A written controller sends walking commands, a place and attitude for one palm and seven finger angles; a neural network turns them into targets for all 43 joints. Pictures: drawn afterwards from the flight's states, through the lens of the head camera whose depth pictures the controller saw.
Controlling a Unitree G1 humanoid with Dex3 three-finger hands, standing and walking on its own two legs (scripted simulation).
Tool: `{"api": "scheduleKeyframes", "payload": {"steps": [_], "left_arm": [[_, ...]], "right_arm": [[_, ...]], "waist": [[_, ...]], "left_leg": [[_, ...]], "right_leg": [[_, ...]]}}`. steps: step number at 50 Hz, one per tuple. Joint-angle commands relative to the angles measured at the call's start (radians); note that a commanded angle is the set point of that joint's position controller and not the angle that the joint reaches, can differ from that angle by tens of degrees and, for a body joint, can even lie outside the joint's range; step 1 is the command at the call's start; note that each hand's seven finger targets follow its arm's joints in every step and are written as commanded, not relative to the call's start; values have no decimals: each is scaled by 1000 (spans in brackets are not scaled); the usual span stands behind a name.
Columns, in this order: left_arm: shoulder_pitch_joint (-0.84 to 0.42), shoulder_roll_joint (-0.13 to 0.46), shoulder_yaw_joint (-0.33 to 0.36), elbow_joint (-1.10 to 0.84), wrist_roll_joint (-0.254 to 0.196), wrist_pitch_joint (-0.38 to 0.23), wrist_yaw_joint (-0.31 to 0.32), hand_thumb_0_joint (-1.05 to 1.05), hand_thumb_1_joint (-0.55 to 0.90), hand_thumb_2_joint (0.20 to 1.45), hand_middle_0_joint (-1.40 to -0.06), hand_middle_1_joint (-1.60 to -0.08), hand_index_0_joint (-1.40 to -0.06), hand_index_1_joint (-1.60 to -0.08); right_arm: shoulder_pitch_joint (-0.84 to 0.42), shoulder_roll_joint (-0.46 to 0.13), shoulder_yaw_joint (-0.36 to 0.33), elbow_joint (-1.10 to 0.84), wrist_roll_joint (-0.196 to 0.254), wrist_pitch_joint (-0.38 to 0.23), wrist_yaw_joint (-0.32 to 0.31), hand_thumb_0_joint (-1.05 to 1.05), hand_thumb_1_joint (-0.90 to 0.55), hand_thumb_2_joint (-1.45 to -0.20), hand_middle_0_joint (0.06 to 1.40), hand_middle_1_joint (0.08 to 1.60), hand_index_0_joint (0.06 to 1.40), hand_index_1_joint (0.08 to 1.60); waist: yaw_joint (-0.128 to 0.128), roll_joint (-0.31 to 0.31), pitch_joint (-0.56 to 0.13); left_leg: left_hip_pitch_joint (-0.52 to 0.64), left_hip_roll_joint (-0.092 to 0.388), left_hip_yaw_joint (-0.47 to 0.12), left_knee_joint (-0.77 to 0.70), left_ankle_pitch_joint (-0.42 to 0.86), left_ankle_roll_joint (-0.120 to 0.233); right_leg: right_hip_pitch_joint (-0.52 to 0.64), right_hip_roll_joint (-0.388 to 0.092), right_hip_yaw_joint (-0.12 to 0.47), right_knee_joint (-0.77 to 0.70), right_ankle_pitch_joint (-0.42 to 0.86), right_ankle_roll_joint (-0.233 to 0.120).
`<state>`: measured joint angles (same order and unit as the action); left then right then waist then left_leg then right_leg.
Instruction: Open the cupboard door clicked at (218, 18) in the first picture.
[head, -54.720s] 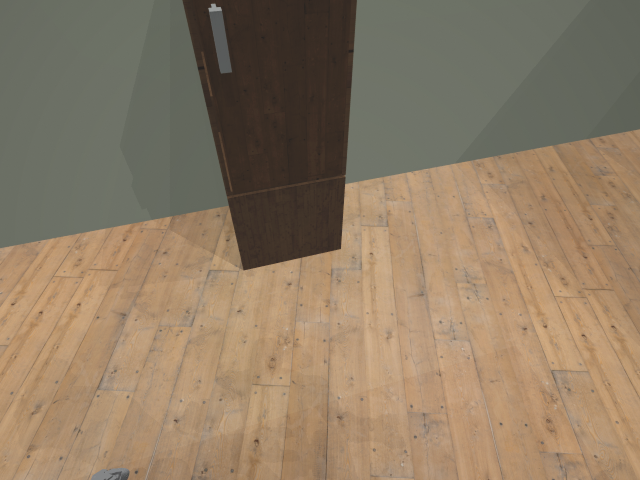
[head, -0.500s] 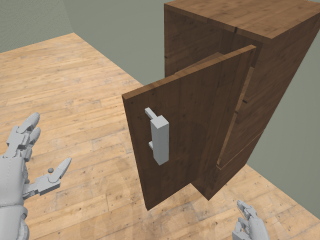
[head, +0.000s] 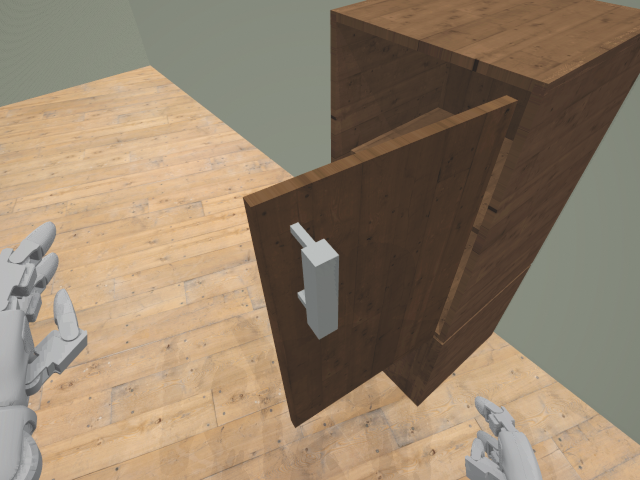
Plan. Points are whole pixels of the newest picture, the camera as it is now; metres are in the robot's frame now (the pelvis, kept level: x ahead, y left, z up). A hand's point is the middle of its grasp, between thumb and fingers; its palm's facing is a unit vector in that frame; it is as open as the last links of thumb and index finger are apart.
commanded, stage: draw the hand back to the body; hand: left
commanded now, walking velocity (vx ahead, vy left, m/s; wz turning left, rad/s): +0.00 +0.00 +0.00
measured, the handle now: (311, 280) +0.30 +0.05 +0.13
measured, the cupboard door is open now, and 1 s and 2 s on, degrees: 83 83 83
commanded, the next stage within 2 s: step back with the hand held close in 0.02 s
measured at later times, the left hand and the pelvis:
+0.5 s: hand (70, 371) +0.16 +0.26 +0.14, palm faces +0.31 -0.79 -0.53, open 7.4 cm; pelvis -0.05 +0.01 +0.00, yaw -2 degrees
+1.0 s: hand out of the picture +0.06 +0.28 +0.16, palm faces +0.48 -0.72 -0.50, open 7.4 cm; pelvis -0.14 +0.01 -0.02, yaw +2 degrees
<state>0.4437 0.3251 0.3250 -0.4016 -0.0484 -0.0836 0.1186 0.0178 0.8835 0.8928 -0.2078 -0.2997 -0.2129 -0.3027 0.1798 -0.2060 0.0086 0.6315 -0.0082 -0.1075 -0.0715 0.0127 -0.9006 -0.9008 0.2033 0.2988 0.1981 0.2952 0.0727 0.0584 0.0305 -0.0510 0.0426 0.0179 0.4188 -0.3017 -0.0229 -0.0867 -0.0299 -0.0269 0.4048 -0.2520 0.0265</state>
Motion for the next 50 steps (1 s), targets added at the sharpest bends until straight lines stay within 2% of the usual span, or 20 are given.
{"api": "scheduleKeyframes", "payload": {"steps": [1,6,7,8,9,10,11,14,18,22,28,30,33,37,40,44,46,48,49,50], "left_arm": [[-71,178,120,-196,2,-60,22,0,900,900,-200,-300,-200,-300],[-75,173,116,-189,3,-64,22,0,900,900,-200,-300,-200,-300],[-137,208,138,-237,3,-72,26,0,900,900,-200,-300,-200,-300],[-204,327,260,-259,-5,-116,25,0,900,900,-200,-300,-200,-300],[-190,337,271,-215,4,-135,21,0,900,900,-200,-300,-200,-300],[-65,236,194,-159,0,-131,7,0,900,900,-200,-300,-200,-300],[-7,200,159,-167,4,-128,1,0,900,900,-200,-300,-200,-300],[74,212,169,-214,6,-130,8,0,900,900,-200,-300,-200,-300],[110,254,214,-283,7,-130,24,0,900,900,-200,-300,-200,-300],[132,270,239,-313,7,-139,41,0,900,900,-200,-300,-200,-300],[132,248,231,-325,16,-159,56,0,900,900,-200,-300,-200,-300],[130,249,236,-321,20,-167,62,0,900,900,-200,-300,-200,-300],[100,254,236,-316,25,-178,68,0,900,900,-200,-300,-200,-300],[61,260,232,-321,33,-192,82,0,900,900,-200,-300,-200,-300],[45,261,243,-321,38,-205,92,0,900,900,-200,-300,-200,-300],[65,266,269,-312,49,-218,87,0,900,900,-200,-300,-200,-300],[69,250,262,-309,52,-221,79,0,900,900,-200,-300,-200,-300],[56,254,261,-293,53,-229,67,0,900,900,-200,-300,-200,-300],[61,276,264,-299,46,-233,69,0,900,900,-200,-300,-200,-300],[56,255,224,-303,31,-231,66,0,900,900,-200,-300,-200,-300]], "right_arm": [[-119,-108,-33,-155,0,-55,-12,0,-900,-900,200,300,200,300],[-121,-106,-33,-152,1,-56,-14,0,-900,-900,200,300,200,300],[-122,-110,-34,-153,2,-59,-14,0,-900,-900,200,300,200,300],[-105,-132,-29,-181,10,-36,-11,0,-900,-900,200,300,200,300],[-105,-121,-28,-163,10,-19,-13,0,-900,-900,200,300,200,300],[-114,-119,-34,-165,8,-6,-13,0,-900,-900,200,300,200,300],[-111,-128,-40,-180,7,4,-10,0,-900,-900,200,300,200,300],[-110,-136,-54,-197,7,28,-9,0,-900,-900,200,300,200,300],[-102,-128,-66,-230,12,47,-12,0,-900,-900,200,300,200,300],[-104,-123,-70,-239,15,49,-21,0,-900,-900,200,300,200,300],[-84,-132,-70,-239,15,23,-22,0,-900,-900,200,300,200,300],[-75,-129,-69,-233,16,13,-25,0,-900,-900,200,300,200,300],[-55,-128,-70,-226,17,-4,-24,0,-900,-900,200,300,200,300],[-46,-129,-64,-206,12,-22,-27,0,-900,-900,200,300,200,300],[-48,-139,-60,-206,9,-36,-40,0,-900,-900,200,300,200,300],[-61,-151,-70,-223,18,-59,-36,0,-900,-900,200,300,200,300],[-56,-140,-69,-221,14,-71,-26,0,-900,-900,200,300,200,300],[-53,-137,-73,-208,9,-78,-18,0,-900,-900,200,300,200,300],[-33,-132,-75,-191,4,-74,-13,0,-900,-900,200,300,200,300],[-18,-110,-66,-169,3,-73,-1,0,-900,-900,200,300,200,300]], "waist": [[2,-8,-80],[1,0,-76],[-1,10,-101],[-50,-26,4],[-47,-41,-3],[-54,-71,-20],[-56,-51,-57],[-54,0,-157],[-56,-55,-222],[-53,-10,-201],[-60,34,-137],[-64,21,-123],[-74,-68,-103],[-81,-80,-74],[-80,17,-60],[-59,174,-113],[-62,123,-92],[-72,2,-24],[-85,-58,-13],[-91,-159,-88]], "left_leg": [[-34,-20,21,-41,371,27],[-34,-23,25,-44,337,30],[-27,-26,23,-42,339,30],[-101,-9,22,-13,275,47],[-116,-13,4,-8,240,45],[-101,-10,6,6,267,45],[-88,-4,14,11,312,44],[-72,16,19,18,437,40],[-99,33,16,42,501,32],[-177,45,-8,17,433,35],[-368,62,-39,-25,125,57],[-419,61,-44,-28,3,64],[-417,19,-26,44,-142,57],[-349,2,-41,101,-187,46],[-446,54,-103,-9,-270,67],[-670,173,-213,-177,-349,130],[-712,169,-200,-120,-296,140],[-689,84,-132,15,-312,105],[-525,14,-75,142,-189,56],[-382,-37,-18,256,-52,16]], "right_leg": [[40,27,-26,-37,292,-32],[35,27,-24,-47,266,-32],[46,27,-19,-48,272,-33],[-66,-17,53,-97,357,-32],[-55,-38,51,-94,377,-35],[-65,-43,51,-82,411,-33],[-59,-43,43,-61,441,-29],[-19,-45,25,1,519,-21],[-7,-44,29,59,576,-14],[-23,-33,28,94,472,-9],[-37,-20,46,127,248,-7],[-38,-29,61,124,199,-10],[-140,-64,128,33,43,-26],[-298,-84,143,-48,-186,-44],[-238,-33,87,39,-212,-22],[49,66,19,363,10,5],[69,61,46,362,64,-2],[-52,8,178,180,21,-34],[-221,-79,287,27,77,-83],[-278,-169,332,-37,174,-116]]}}
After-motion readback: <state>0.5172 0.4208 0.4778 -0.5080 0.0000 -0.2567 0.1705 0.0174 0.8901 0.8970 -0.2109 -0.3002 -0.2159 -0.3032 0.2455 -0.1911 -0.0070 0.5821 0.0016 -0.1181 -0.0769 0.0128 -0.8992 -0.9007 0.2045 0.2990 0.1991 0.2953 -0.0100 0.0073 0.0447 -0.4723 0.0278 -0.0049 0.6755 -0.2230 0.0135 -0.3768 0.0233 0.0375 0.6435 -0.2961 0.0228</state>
